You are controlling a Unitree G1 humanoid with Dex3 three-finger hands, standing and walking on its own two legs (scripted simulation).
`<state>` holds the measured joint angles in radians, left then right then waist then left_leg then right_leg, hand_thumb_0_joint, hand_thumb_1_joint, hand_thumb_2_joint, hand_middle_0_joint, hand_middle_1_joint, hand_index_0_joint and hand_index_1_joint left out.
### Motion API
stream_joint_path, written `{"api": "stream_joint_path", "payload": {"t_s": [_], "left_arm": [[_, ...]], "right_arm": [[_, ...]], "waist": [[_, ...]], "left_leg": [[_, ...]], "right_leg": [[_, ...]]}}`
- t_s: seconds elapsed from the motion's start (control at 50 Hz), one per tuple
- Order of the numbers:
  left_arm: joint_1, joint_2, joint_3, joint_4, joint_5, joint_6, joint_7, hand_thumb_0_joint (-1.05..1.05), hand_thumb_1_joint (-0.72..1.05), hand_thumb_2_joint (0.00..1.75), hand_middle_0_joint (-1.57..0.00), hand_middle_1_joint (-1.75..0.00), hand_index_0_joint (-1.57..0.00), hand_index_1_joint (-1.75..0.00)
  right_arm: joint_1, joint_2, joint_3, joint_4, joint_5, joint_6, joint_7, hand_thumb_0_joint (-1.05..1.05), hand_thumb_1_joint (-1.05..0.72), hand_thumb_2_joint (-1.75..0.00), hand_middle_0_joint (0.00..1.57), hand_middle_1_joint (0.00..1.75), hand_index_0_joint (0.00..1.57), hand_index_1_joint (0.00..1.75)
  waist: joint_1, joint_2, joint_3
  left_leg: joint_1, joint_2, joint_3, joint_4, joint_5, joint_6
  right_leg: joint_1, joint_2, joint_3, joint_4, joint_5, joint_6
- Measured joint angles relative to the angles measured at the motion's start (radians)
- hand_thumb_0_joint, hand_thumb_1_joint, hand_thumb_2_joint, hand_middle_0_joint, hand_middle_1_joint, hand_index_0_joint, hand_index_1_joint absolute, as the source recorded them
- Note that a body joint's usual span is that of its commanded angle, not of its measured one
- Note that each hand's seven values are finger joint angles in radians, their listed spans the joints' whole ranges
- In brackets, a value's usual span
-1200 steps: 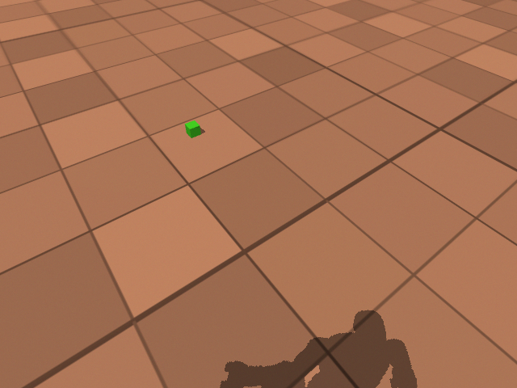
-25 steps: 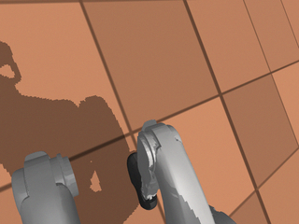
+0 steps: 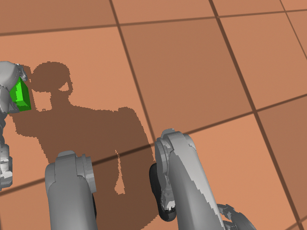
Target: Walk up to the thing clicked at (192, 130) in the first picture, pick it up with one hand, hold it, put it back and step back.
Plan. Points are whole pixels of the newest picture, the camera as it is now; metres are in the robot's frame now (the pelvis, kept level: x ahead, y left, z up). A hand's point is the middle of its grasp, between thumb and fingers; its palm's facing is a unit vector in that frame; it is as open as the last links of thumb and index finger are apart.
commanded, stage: lift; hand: left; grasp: from above
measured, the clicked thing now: (10, 95) +0.49 +0.30 -0.20
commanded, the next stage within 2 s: hold in 1.80 s
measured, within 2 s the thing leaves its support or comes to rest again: neither
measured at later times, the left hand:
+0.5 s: hand out of the picture +0.45 +0.31 -0.09, palm faces -0.47 -0.08 -0.88, open 9.7 cm
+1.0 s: hand out of the picture +0.38 +0.29 +0.10, palm faces -0.43 -0.12 -0.89, open 9.7 cm
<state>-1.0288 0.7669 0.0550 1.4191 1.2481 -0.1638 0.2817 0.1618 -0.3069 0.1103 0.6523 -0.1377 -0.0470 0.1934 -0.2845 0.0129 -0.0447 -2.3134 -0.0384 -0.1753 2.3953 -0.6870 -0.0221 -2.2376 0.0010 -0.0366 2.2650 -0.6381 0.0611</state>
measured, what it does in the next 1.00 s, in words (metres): rises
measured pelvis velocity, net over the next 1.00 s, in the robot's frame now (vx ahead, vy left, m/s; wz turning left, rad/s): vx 0.00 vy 0.00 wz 0.09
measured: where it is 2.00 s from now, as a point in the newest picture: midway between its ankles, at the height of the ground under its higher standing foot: (128, 216)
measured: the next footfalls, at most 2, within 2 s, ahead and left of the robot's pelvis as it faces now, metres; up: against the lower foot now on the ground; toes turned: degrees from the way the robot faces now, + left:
none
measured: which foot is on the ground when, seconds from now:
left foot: down 0.00-1.00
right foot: down 0.00-1.00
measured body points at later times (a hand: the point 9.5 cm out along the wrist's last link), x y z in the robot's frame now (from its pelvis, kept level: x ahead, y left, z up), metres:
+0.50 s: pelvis +0.00 +0.00 +0.04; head +0.21 +0.07 +0.43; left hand +0.47 +0.31 -0.04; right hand +0.05 -0.27 -0.06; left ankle +0.07 +0.13 -0.30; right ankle +0.12 -0.14 -0.30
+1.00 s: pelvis +0.00 +0.00 +0.19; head +0.16 +0.04 +0.61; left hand +0.40 +0.29 +0.15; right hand +0.15 -0.25 +0.07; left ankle +0.07 +0.13 -0.30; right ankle +0.11 -0.15 -0.30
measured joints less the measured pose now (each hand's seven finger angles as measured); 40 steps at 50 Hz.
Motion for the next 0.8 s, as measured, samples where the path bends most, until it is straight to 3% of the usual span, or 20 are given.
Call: {"api": "stream_joint_path", "payload": {"t_s": [0.2,0.5,0.8], "left_arm": [[0.013,0.005,0.005,-0.042,-0.001,-0.006,-0.019,-0.02,0.02,0.40,-0.81,-0.44,-0.82,-0.38],[0.170,-0.076,-0.017,-0.284,-0.093,0.033,-0.159,-0.02,0.04,0.39,-0.80,-0.45,-0.81,-0.39],[0.378,-0.156,-0.081,-0.554,-0.190,0.081,-0.224,-0.03,0.05,0.38,-0.79,-0.45,-0.79,-0.41]], "right_arm": [[0.046,0.004,-0.012,0.018,0.013,0.026,-0.044,0.01,-0.91,-0.91,0.20,0.30,0.20,0.29],[0.068,0.020,-0.075,0.011,0.077,0.088,-0.078,0.01,-0.91,-0.91,0.21,0.30,0.20,0.29],[0.008,0.035,-0.117,-0.019,0.125,0.106,-0.126,0.01,-0.91,-0.90,0.21,0.30,0.20,0.29]], "waist": [[0.007,0.007,-0.009],[0.074,0.041,-0.079],[0.152,0.038,-0.136]], "left_leg": [[0.001,0.001,0.008,-0.021,0.017,0.001],[0.100,0.007,0.047,-0.149,0.022,0.021],[0.362,0.023,0.071,-0.379,0.028,0.023]], "right_leg": [[-0.002,-0.001,0.006,-0.016,0.015,-0.005],[0.095,-0.016,0.026,-0.130,0.011,-0.007],[0.340,-0.026,0.031,-0.347,0.024,0.006]]}}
